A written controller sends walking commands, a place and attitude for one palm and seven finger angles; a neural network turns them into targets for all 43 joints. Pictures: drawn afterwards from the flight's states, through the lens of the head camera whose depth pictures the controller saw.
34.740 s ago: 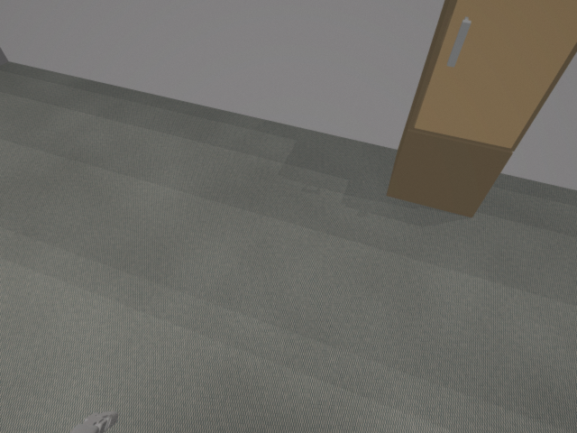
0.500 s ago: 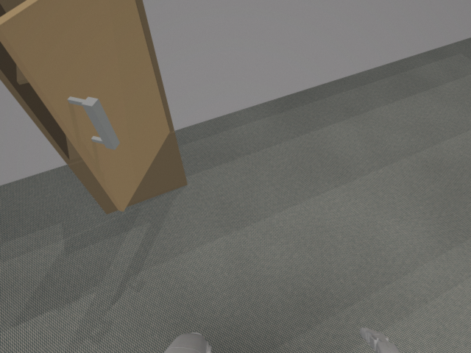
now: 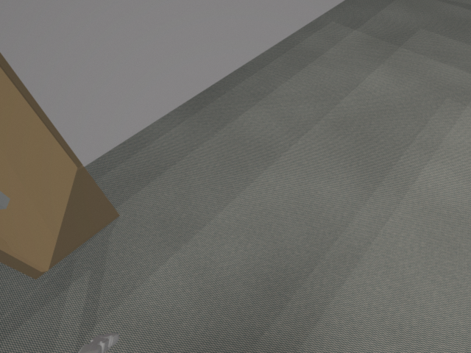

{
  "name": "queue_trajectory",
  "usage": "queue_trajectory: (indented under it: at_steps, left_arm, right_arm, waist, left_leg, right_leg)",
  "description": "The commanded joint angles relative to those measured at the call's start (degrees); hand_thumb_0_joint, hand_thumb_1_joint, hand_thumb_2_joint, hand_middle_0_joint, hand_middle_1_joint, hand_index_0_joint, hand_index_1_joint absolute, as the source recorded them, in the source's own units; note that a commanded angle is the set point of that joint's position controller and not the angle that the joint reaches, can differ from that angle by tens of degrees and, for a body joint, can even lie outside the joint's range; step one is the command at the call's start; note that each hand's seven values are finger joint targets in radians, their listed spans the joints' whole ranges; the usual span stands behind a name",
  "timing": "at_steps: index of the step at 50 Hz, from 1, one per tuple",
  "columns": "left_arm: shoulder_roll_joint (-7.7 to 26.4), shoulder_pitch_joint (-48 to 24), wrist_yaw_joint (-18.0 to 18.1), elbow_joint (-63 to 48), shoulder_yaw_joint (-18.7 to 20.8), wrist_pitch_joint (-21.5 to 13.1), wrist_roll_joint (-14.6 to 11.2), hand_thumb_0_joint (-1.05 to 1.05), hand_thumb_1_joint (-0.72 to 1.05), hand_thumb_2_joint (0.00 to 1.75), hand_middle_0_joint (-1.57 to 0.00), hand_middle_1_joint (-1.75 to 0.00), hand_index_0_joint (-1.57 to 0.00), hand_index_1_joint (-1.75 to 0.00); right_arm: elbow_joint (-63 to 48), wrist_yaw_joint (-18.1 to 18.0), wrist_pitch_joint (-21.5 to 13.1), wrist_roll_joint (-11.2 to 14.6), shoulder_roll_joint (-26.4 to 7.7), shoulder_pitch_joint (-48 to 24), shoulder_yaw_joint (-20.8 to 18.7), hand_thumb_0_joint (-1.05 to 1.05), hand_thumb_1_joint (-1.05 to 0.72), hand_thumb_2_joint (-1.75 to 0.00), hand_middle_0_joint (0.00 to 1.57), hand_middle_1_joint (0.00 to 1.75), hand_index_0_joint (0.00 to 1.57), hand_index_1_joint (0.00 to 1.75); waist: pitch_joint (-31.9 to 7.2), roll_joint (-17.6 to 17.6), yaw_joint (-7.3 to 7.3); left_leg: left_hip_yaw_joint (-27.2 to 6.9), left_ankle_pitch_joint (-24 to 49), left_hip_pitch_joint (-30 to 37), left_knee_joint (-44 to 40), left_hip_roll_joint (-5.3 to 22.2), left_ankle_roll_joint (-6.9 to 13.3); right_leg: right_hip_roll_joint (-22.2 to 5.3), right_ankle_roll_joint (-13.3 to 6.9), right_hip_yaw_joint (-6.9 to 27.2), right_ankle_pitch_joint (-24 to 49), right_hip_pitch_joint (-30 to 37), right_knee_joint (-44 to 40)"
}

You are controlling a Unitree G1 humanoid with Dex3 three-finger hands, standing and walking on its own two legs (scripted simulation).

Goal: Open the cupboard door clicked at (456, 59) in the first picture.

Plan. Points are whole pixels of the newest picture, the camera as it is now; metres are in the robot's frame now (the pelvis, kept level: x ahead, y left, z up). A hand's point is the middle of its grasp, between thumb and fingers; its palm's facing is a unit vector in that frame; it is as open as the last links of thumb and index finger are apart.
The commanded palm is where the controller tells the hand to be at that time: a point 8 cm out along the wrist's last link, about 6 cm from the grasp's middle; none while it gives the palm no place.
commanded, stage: walk to a spot facing it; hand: left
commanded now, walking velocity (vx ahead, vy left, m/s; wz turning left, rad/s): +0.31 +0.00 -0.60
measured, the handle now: out of the picture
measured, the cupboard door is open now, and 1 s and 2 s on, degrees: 49 49 49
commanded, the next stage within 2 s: turn to face it in 1.66 s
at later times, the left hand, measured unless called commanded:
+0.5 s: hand (142, 312) +0.21 +0.21 -0.17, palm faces -0.19 -0.97 -0.16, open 7.4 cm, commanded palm none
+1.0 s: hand (252, 174) +0.56 -0.01 -0.16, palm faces -0.49 -0.86 -0.18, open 7.3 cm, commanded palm none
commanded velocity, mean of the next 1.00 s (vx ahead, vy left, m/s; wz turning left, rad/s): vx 0.35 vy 0.00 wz -0.41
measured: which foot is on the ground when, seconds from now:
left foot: up 0.00-0.38, down 0.40-0.92, up 0.94-1.00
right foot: down 0.00-0.42, up 0.44-0.90, down 0.92-1.00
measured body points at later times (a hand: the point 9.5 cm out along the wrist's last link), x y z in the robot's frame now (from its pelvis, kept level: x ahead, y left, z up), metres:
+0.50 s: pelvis +0.16 +0.02 +0.01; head +0.20 +0.04 +0.45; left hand +0.22 +0.26 -0.16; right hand +0.21 -0.24 -0.11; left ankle +0.21 +0.11 -0.72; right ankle +0.03 -0.08 -0.65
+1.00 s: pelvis +0.35 -0.10 +0.00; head +0.39 -0.13 +0.44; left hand +0.58 +0.03 -0.14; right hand +0.14 -0.21 -0.15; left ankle +0.26 +0.09 -0.63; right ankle +0.37 -0.16 -0.72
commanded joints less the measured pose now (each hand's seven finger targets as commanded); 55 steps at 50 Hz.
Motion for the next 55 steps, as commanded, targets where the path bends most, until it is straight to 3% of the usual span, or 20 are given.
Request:
queue_trajectory:
  at_steps: [1,3,6,16,18,19,21,22,25,28,39,42,44,45,46,47,48,50,53,55]
  left_arm:
    - [14.7,13.6,3.0,0.0,3.3,-2.0,-0.5,0.0,0.9,0.9,-0.2,-0.3,-0.2,-0.3]
    - [10.0,6.6,3.4,-1.3,2.3,-2.6,-0.3,0.0,0.9,0.9,-0.2,-0.3,-0.2,-0.3]
    - [7.8,6.1,3.0,-1.4,1.6,-4.1,-0.3,0.0,0.9,0.9,-0.2,-0.3,-0.2,-0.3]
    - [8.4,10.0,2.5,1.0,2.2,-5.0,0.0,0.0,0.9,0.9,-0.2,-0.3,-0.2,-0.3]
    - [7.8,7.4,2.6,0.9,2.2,-5.0,-0.1,0.0,0.9,0.9,-0.2,-0.3,-0.2,-0.3]
    - [6.4,5.5,2.4,0.2,2.1,-5.0,-0.4,0.0,0.9,0.9,-0.2,-0.3,-0.2,-0.3]
    - [0.7,7.0,1.6,-1.8,0.6,-5.3,-1.0,0.0,0.9,0.9,-0.2,-0.3,-0.2,-0.3]
    - [2.3,3.9,1.5,-2.3,0.9,-5.4,-0.4,0.0,0.9,0.9,-0.2,-0.3,-0.2,-0.3]
    - [0.7,3.5,0.4,0.1,1.2,-4.7,0.6,0.0,0.9,0.9,-0.2,-0.3,-0.2,-0.3]
    - [-2.2,6.4,0.1,1.2,0.3,-3.4,0.4,0.0,0.9,0.9,-0.2,-0.3,-0.2,-0.3]
    - [-3.7,-10.1,-0.4,-2.6,-1.3,-2.9,0.1,0.0,0.9,0.9,-0.2,-0.3,-0.2,-0.3]
    - [-2.0,-5.9,0.2,-1.4,-0.8,-3.1,-0.1,0.0,0.9,0.9,-0.2,-0.3,-0.2,-0.3]
    - [0.1,6.5,0.8,2.2,0.1,-3.9,0.1,0.0,0.9,0.9,-0.2,-0.3,-0.2,-0.3]
    - [3.9,16.0,1.3,5.2,1.2,-4.6,0.5,0.0,0.9,0.9,-0.2,-0.3,-0.2,-0.3]
    - [10.2,22.2,2.2,6.5,2.9,-5.0,0.4,0.0,0.9,0.9,-0.2,-0.3,-0.2,-0.3]
    - [12.0,20.5,2.9,6.3,2.9,-4.8,-1.2,0.0,0.9,0.9,-0.2,-0.3,-0.2,-0.3]
    - [10.2,15.2,3.5,5.2,2.4,-4.4,-1.5,0.0,0.9,0.9,-0.2,-0.3,-0.2,-0.3]
    - [3.6,8.2,3.6,4.0,0.3,-5.2,-1.4,0.0,0.9,0.9,-0.2,-0.3,-0.2,-0.3]
    - [0.5,8.4,3.5,5.4,-0.8,-7.0,-0.8,0.0,0.9,0.9,-0.2,-0.3,-0.2,-0.3]
    - [-1.2,10.6,3.4,6.2,-0.6,-7.6,-0.8,0.0,0.9,0.9,-0.2,-0.3,-0.2,-0.3]
  right_arm:
    - [-9.7,1.0,-0.9,0.5,-6.6,-11.4,-1.0,0.0,-0.9,-0.9,0.2,0.3,0.2,0.3]
    - [-6.9,1.5,-1.1,0.1,-7.1,-9.0,-1.8,0.0,-0.9,-0.9,0.2,0.3,0.2,0.3]
    - [-5.6,1.9,-1.1,-0.1,-5.0,-7.7,-1.6,0.0,-0.9,-0.9,0.2,0.3,0.2,0.3]
    - [-8.2,1.9,-3.7,0.5,-3.4,-12.3,-1.6,0.0,-0.9,-0.9,0.2,0.3,0.2,0.3]
    - [-6.1,1.4,-4.5,0.5,-4.2,-6.3,-1.8,0.0,-0.9,-0.9,0.2,0.3,0.2,0.3]
    - [-3.2,0.6,-5.0,0.4,-6.5,1.8,-2.2,0.0,-0.9,-0.9,0.2,0.3,0.2,0.3]
    - [0.0,-0.5,-5.4,-1.2,-15.9,17.1,-3.8,0.0,-0.9,-0.9,0.2,0.3,0.2,0.3]
    - [-0.8,-0.6,-4.7,-1.0,-14.3,14.4,-3.1,0.0,-0.9,-0.9,0.2,0.3,0.2,0.3]
    - [-2.3,-0.4,-5.6,-0.8,-5.3,5.0,-0.6,0.0,-0.9,-0.9,0.2,0.3,0.2,0.3]
    - [-0.1,-0.9,-6.8,-0.1,-3.0,6.5,0.2,0.0,-0.9,-0.9,0.2,0.3,0.2,0.3]
    - [6.4,-0.8,-5.9,-0.8,-2.4,16.0,1.0,0.0,-0.9,-0.9,0.2,0.3,0.2,0.3]
    - [7.4,-0.9,-5.6,-0.7,-4.7,15.4,0.8,0.0,-0.9,-0.9,0.2,0.3,0.2,0.3]
    - [7.0,-0.8,-5.3,-0.4,-5.6,12.0,0.6,0.0,-0.9,-0.9,0.2,0.3,0.2,0.3]
    - [6.2,-0.2,-5.5,0.5,-5.2,10.1,0.6,0.0,-0.9,-0.9,0.2,0.3,0.2,0.3]
    - [4.8,0.1,-5.6,1.6,-0.9,13.2,1.0,0.0,-0.9,-0.9,0.2,0.3,0.2,0.3]
    - [3.5,0.2,-5.3,1.5,-1.9,9.3,0.6,0.0,-0.9,-0.9,0.2,0.3,0.2,0.3]
    - [3.3,0.4,-4.9,1.4,-2.4,6.7,0.0,0.0,-0.9,-0.9,0.2,0.3,0.2,0.3]
    - [4.3,0.4,-4.1,0.6,0.7,4.5,0.0,0.0,-0.9,-0.9,0.2,0.3,0.2,0.3]
    - [6.6,0.8,-2.7,0.0,3.7,9.1,0.3,0.0,-0.9,-0.9,0.2,0.3,0.2,0.3]
    - [6.6,1.0,-2.2,-0.2,3.9,8.5,0.0,0.0,-0.9,-0.9,0.2,0.3,0.2,0.3]
  waist:
    - [-2.4,-16.2,8.31]
    - [-3.2,-13.7,3.78]
    - [-2.7,-9.4,1.57]
    - [-1.7,-10.4,2.79]
    - [-3.1,-7.3,-0.77]
    - [-6.0,-2.4,-4.55]
    - [-14.6,20.9,-8.6]
    - [-9.6,11.6,-7.63]
    - [0.5,5.9,-1.48]
    - [-3.7,7.5,0.4]
    - [2.1,4.4,-2.93]
    - [-0.5,5.6,-0.27]
    - [-6.4,4.6,5.87]
    - [-11.9,-0.5,10.19]
    - [-20.1,-15.6,10.72]
    - [-18.4,-15.1,9.52]
    - [-10.0,-7.2,7.09]
    - [-1.7,-4.0,2.15]
    - [-2.4,-4.8,-1.48]
    - [-4.1,-5.1,-1.54]
  left_leg:
    - [-11.1,-8.5,-31.6,28.4,-2.2,0.6]
    - [-11.1,1.0,-27.1,28.1,-1.3,-0.1]
    - [-9.5,6.7,-21.0,22.0,-2.3,-1.2]
    - [-8.8,7.1,-14.4,1.1,-6.3,-0.3]
    - [-8.4,10.7,-0.5,-8.4,-7.2,0.1]
    - [-8.6,11.5,12.7,-13.1,-6.5,0.9]
    - [-43.7,-1.7,28.6,-25.2,20.1,10.0]
    - [-44.5,-2.5,22.1,-27.1,21.3,12.4]
    - [-25.1,11.0,6.6,-27.3,12.5,6.7]
    - [-9.5,36.9,11.3,-23.4,7.4,2.9]
    - [-1.1,42.7,15.3,-25.8,9.3,7.5]
    - [0.4,58.1,16.1,-19.1,11.0,8.0]
    - [2.1,62.1,12.6,-4.7,9.0,6.2]
    - [4.1,51.6,2.5,9.5,5.7,4.2]
    - [3.7,-0.3,-16.3,30.5,-5.2,1.0]
    - [-5.5,-8.7,-23.1,41.2,-6.2,1.9]
    - [-9.3,-2.6,-23.8,41.2,-2.6,2.6]
    - [-10.7,5.7,-19.5,34.9,0.5,1.9]
    - [-9.3,8.4,-14.1,26.4,0.0,1.4]
    - [-8.6,11.0,-15.5,23.0,-0.4,0.9]
  right_leg:
    - [-21.4,-13.0,32.8,-10.2,20.2,-23.3]
    - [-15.1,-10.3,27.8,-11.7,15.1,-22.6]
    - [-11.3,-9.3,20.1,2.5,10.0,-21.2]
    - [-10.9,-10.4,23.7,7.6,11.9,-18.5]
    - [-8.7,-8.4,22.1,7.6,4.8,-13.3]
    - [-4.7,-6.1,17.7,9.6,-1.9,-5.8]
    - [6.2,-0.7,5.8,-15.8,-21.3,30.2]
    - [1.3,-1.2,9.3,-12.4,-23.3,37.1]
    - [-3.4,-0.2,7.1,1.3,-21.9,41.7]
    - [-2.8,0.8,4.1,6.0,-21.4,39.5]
    - [-2.7,-1.5,-2.7,10.7,-19.1,9.2]
    - [0.1,-4.1,-4.1,5.0,-8.6,5.6]
    - [2.5,-5.9,-5.0,5.6,7.8,0.6]
    - [-1.9,-8.1,0.5,7.3,24.3,-2.8]
    - [-19.9,-15.0,29.7,9.1,40.1,-9.3]
    - [-23.7,-16.7,39.0,11.7,37.3,-16.7]
    - [-23.4,-16.3,33.5,4.7,27.6,-19.5]
    - [-17.3,-11.3,21.2,12.7,10.0,-21.2]
    - [-12.3,-9.0,12.1,23.9,5.7,-22.0]
    - [-10.5,-8.1,10.5,25.3,8.0,-22.4]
